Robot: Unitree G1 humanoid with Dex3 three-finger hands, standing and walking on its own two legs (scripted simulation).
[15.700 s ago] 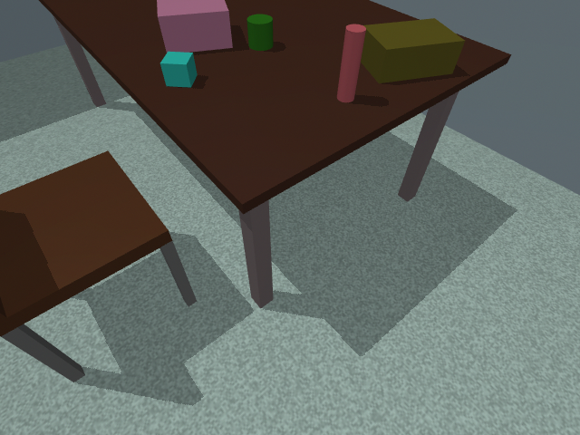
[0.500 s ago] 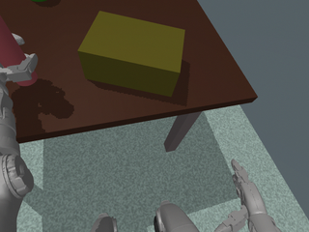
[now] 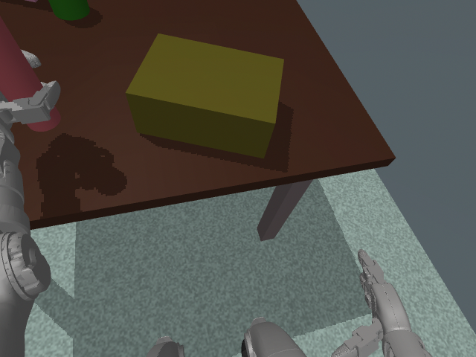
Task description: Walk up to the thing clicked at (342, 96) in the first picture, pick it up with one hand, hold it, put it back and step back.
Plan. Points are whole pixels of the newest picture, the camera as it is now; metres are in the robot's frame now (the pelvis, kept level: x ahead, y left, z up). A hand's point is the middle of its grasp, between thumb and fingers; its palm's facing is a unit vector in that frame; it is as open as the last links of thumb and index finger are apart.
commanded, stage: settle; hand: left
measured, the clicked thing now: (12, 73) +0.51 +0.24 +0.16
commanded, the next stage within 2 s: lift in 0.08 s
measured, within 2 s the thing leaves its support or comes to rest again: neither
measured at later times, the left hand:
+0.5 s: hand (21, 77) +0.51 +0.23 +0.16, palm faces +0.20 -0.98 -0.01, open 7.0 cm
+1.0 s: hand out of the picture +0.43 +0.21 +0.24, palm faces +0.20 -0.98 -0.01, open 7.0 cm
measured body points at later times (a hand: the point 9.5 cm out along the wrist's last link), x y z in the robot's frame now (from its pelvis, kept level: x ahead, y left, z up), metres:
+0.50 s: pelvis +0.01 +0.00 +0.01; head +0.08 +0.02 +0.46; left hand +0.49 +0.28 +0.16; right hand +0.16 -0.27 -0.03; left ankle +0.00 +0.12 -0.68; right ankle +0.02 -0.14 -0.68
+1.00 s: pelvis +0.01 +0.00 +0.03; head +0.01 -0.02 +0.48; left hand +0.41 +0.26 +0.24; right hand +0.18 -0.26 -0.03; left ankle +0.00 +0.12 -0.68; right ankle +0.02 -0.14 -0.68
